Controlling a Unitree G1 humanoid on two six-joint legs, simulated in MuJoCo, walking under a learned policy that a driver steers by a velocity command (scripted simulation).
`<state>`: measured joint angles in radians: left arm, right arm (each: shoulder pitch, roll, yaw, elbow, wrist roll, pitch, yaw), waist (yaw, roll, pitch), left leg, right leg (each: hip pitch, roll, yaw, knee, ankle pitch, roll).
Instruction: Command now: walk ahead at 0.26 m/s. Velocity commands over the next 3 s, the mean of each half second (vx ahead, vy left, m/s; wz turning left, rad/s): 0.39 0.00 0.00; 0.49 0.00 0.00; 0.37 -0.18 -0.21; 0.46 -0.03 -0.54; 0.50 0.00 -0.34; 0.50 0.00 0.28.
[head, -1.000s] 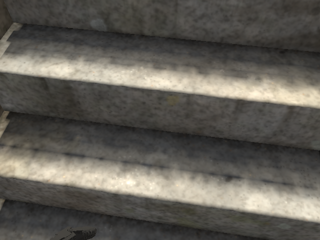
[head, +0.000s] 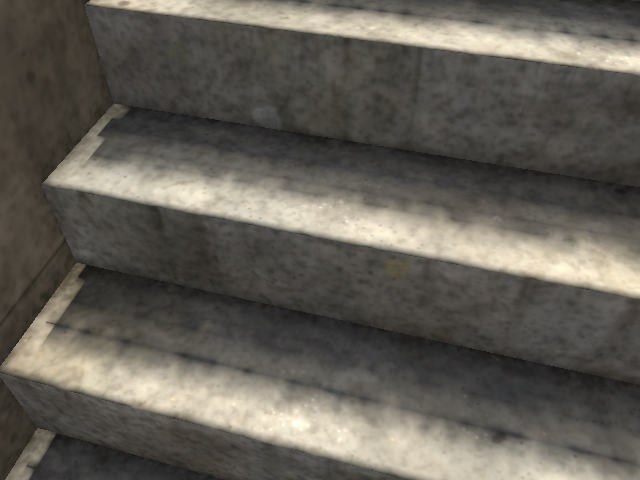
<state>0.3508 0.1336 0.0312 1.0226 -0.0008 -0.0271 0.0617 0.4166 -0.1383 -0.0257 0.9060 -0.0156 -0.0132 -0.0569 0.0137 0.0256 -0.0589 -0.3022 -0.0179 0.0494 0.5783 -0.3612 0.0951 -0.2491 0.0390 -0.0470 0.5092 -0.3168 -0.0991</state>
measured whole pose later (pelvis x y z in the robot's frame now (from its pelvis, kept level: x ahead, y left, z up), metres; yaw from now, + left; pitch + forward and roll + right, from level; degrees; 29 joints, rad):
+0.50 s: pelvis +0.14 +0.08 +0.01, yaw -1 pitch +4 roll -1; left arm -0.08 0.08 -0.04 0.63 0.02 -0.05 0.01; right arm 0.59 -0.11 0.01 1.12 -0.02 -0.10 -0.02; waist -0.03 0.01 -0.03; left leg -0.06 0.00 0.08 0.26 -0.27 0.04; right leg -1.24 0.02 -0.05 2.15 -0.38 -0.18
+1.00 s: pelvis +0.32 +0.12 +0.20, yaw +1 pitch +4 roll +0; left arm 0.48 0.19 0.05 1.01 0.04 -0.14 0.02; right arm 0.00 -0.06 0.02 0.56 -0.02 -0.02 -0.04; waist 0.05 -0.03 0.00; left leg -1.33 0.04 -0.04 2.15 -0.38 0.14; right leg -0.17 -0.02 -0.08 0.39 -0.30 -0.05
